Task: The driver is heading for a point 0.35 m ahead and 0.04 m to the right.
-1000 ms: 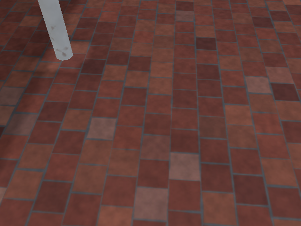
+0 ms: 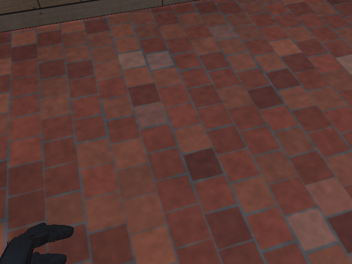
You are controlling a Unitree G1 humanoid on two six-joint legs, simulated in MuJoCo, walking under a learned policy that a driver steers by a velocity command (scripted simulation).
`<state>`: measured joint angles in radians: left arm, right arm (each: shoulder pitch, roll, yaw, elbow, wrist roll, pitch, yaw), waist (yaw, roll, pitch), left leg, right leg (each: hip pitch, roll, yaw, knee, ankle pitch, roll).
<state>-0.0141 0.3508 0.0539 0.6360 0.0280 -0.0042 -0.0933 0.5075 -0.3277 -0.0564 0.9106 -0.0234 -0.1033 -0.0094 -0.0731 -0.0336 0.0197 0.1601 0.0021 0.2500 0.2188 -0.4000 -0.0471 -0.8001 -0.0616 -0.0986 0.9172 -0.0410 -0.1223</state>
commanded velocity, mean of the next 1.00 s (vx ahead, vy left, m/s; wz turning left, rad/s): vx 0.33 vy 0.00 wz -0.32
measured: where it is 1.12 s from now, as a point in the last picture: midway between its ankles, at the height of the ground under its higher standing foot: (192, 253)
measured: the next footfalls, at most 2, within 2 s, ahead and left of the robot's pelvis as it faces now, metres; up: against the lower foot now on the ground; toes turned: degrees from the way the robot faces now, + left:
right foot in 0.10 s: +0.30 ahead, -0.05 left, +0.00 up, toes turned -11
left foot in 0.52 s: +0.63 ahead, -0.01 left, +0.00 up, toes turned -18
